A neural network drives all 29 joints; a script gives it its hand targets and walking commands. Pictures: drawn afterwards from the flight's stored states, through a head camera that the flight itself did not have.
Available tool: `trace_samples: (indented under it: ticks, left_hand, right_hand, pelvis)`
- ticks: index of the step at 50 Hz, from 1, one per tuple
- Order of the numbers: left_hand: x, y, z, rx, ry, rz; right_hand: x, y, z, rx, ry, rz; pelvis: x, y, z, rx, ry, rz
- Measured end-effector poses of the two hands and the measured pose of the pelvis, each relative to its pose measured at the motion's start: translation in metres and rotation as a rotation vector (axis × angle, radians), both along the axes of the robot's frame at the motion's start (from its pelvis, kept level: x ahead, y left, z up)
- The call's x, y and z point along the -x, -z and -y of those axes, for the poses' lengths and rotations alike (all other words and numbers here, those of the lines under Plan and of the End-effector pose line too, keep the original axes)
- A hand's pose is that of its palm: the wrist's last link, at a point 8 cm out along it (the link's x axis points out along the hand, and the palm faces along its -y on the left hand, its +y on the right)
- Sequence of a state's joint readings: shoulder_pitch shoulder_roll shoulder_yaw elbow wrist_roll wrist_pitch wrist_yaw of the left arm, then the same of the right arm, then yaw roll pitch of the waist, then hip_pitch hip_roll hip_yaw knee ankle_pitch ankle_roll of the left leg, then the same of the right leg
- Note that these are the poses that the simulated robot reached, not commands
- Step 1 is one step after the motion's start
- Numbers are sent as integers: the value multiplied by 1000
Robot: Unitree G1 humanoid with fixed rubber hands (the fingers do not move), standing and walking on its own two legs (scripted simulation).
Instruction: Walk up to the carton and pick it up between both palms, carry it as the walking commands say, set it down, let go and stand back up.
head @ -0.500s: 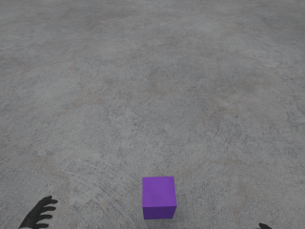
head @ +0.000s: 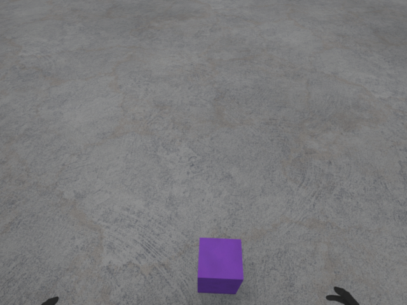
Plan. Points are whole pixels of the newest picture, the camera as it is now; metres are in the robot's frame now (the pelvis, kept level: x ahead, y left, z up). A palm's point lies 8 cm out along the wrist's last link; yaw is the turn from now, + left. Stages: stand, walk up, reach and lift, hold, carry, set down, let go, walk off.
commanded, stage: walk up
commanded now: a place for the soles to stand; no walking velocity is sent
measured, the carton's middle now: (218, 267) +0.37 -0.07 -0.65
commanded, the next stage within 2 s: none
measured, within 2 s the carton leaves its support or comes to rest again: neither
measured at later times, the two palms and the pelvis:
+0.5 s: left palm out of the picture +0.07 +0.31 -0.10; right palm out of the picture +0.07 -0.36 -0.10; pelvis -0.02 -0.03 +0.00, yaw +2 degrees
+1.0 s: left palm out of the picture +0.03 +0.27 -0.11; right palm out of the picture +0.11 -0.37 -0.11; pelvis -0.02 -0.05 -0.01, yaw +7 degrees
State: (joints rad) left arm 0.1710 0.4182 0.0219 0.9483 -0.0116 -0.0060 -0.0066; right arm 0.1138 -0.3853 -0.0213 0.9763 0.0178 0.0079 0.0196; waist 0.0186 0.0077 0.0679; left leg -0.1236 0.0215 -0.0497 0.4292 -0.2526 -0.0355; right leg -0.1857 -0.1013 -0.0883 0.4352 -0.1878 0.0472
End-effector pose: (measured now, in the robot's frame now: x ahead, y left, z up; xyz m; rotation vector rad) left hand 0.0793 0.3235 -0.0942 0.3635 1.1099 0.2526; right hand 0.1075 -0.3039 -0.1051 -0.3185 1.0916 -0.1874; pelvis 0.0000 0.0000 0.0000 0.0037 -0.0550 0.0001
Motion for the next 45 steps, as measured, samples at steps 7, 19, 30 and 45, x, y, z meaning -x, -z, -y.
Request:
trace_samples:
  ticks: [7, 19, 30, 45]
  left_hand:
    - [7, -1, 3, -6, -29, -17]
    - [3, 4, 5, 13, -63, -28]
    - [16, 9, 26, 45, -82, -32]
    - [41, 14, 45, 28, -93, -56]
  right_hand:
    - [3, 5, 5, -6, 19, -34]
    - [22, 2, 25, 75, 22, -65]
    - [45, 0, 67, 162, 8, -97]
    - [14, 5, 68, 129, -70, -29]
  pelvis:
    - [-1, -1, 4, 0, -8, 1]
    - [7, 1, 14, 2, -22, -8]
    - [22, 7, 28, 7, -54, 0]
    - [24, 12, 52, 1, -99, -12]
